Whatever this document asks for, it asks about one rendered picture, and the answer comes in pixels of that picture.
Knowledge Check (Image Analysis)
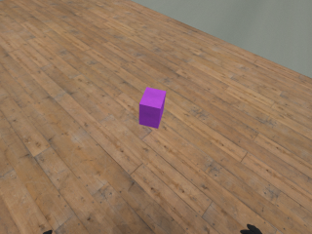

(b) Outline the right robot hand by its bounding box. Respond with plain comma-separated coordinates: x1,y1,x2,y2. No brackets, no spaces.
240,224,262,234

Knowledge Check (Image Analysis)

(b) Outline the carton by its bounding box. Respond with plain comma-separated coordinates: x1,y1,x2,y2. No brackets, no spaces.
138,87,166,129

